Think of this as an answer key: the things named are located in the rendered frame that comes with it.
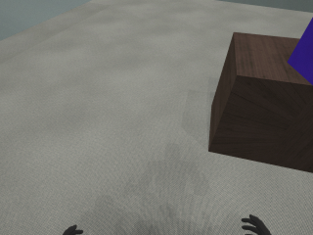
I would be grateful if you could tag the robot left hand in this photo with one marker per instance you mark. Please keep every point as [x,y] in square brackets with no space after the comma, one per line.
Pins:
[71,231]

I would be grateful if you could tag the pedestal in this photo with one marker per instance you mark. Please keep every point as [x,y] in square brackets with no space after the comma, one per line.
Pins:
[262,109]

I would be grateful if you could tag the robot right hand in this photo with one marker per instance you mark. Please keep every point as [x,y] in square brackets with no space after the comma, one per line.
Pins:
[259,229]

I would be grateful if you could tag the carton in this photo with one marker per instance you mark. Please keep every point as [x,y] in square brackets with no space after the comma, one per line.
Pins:
[301,58]

